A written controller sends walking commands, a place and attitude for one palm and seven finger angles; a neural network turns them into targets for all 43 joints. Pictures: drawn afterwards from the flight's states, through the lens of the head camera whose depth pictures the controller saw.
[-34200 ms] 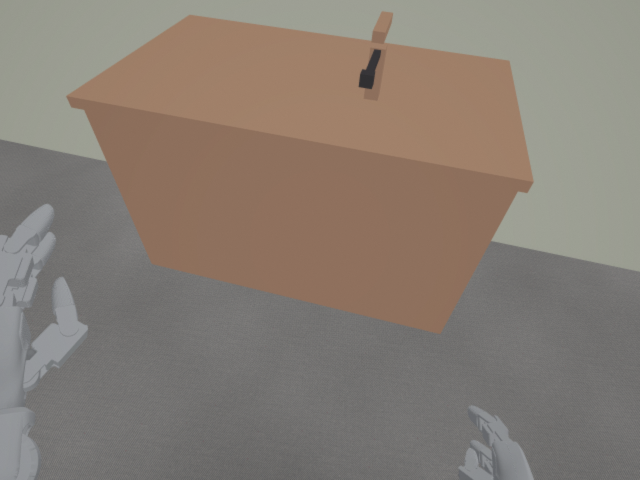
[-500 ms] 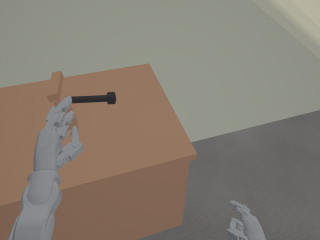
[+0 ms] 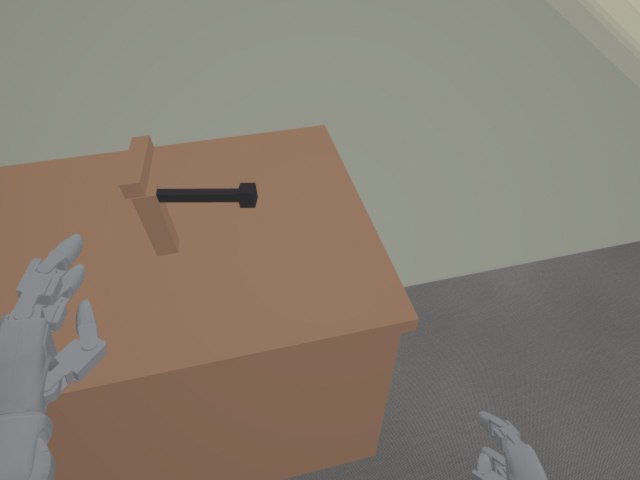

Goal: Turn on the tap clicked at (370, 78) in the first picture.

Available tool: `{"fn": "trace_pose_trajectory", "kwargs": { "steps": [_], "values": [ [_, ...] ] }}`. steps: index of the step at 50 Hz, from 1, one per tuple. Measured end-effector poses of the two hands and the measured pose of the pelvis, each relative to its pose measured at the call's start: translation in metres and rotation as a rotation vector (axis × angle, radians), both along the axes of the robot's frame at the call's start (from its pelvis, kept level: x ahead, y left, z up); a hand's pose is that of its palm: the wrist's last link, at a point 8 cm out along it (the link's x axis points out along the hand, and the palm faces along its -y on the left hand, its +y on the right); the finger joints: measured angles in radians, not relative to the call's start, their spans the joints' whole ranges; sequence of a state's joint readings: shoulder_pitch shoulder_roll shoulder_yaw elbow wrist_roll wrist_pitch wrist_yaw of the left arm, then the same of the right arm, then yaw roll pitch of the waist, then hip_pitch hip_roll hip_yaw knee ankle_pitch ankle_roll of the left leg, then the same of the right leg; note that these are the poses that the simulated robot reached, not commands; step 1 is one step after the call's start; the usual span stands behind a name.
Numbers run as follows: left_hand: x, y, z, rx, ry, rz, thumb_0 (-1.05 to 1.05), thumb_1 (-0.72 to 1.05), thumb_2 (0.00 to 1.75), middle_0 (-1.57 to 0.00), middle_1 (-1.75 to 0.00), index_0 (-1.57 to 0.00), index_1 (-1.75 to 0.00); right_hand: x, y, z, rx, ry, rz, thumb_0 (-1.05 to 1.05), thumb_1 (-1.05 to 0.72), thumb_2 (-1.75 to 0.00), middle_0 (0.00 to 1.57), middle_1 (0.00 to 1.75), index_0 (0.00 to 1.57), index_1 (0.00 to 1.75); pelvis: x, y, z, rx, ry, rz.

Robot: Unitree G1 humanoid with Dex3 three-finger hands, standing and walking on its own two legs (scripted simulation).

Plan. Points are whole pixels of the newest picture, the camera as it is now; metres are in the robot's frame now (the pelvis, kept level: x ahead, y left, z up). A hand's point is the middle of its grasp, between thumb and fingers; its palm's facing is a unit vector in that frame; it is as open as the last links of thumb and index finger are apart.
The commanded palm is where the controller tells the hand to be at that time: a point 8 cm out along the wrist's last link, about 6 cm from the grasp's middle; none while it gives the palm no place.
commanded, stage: draw the hand back beside the body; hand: left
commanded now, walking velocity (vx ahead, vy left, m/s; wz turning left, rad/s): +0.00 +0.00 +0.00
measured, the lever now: (247, 195) +0.49 +0.17 +0.11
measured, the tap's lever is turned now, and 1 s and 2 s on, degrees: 76 76 76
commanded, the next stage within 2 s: step back with the hand held close in 0.18 s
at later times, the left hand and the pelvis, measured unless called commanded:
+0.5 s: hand (90, 343) +0.19 +0.24 +0.16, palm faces +0.38 -0.82 -0.42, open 7.4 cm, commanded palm +0.14 +0.27 +0.17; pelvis -0.02 -0.01 +0.00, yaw +0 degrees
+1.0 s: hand (9, 415) +0.12 +0.28 +0.15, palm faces +0.39 -0.80 -0.45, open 7.4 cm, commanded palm +0.07 +0.31 +0.17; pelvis -0.08 +0.03 -0.01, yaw +1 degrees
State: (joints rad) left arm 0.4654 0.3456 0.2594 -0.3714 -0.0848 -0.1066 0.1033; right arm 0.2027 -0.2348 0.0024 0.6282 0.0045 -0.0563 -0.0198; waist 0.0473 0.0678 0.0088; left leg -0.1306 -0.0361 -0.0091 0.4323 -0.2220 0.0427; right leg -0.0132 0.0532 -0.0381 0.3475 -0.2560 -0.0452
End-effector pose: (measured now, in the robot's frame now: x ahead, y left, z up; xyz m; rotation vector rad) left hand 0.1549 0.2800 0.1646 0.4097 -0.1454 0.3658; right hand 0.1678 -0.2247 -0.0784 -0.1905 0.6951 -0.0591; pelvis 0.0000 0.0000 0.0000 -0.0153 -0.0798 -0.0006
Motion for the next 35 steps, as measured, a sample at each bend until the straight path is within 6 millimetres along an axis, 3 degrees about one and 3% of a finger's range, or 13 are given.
{"fn": "trace_pose_trajectory", "kwargs": {
  "steps": [15, 22, 31, 35],
  "values": [
    [0.001, -0.012, 0.001, -0.013, -0.021, -0.017, 0.02, 0.89, 0.90, -0.20, -0.30, -0.21, -0.30, -0.003, -0.002, -0.001, 0.008, -0.004, 0.004, 0.01, -0.90, -0.90, 0.20, 0.30, 0.20, 0.30, -0.005, -0.006, 0.000, 0.004, -0.005, 0.005],
    [-0.002, 0.000, 0.023, 0.093, -0.074, -0.007, 0.02, 0.88, 0.90, -0.21, -0.30, -0.21, -0.30, -0.011, -0.009, -0.005, -0.010, 0.024, -0.015, 0.01, -0.90, -0.90, 0.20, 0.30, 0.20, 0.30, -0.016, -0.009, -0.002, -0.008, 0.030, 0.001],
    [-0.027, -0.008, -0.008, 0.045, 0.071, -0.051, 0.02, 0.89, 0.90, -0.20, -0.30, -0.21, -0.30, -0.034, -0.012, -0.007, -0.022, 0.027, -0.066, 0.01, -0.90, -0.90, 0.20, 0.30, 0.20, 0.30, -0.040, 0.002, -0.006, -0.010, 0.065, -0.007],
    [-0.042, 0.001, -0.009, 0.058, 0.040, -0.055, 0.02, 0.88, 0.90, -0.21, -0.30, -0.21, -0.30, -0.049, -0.008, -0.008, -0.048, 0.040, -0.065, 0.01, -0.90, -0.90, 0.20, 0.30, 0.20, 0.30, -0.053, 0.005, -0.010, -0.024, 0.069, 0.005]
  ]
}}
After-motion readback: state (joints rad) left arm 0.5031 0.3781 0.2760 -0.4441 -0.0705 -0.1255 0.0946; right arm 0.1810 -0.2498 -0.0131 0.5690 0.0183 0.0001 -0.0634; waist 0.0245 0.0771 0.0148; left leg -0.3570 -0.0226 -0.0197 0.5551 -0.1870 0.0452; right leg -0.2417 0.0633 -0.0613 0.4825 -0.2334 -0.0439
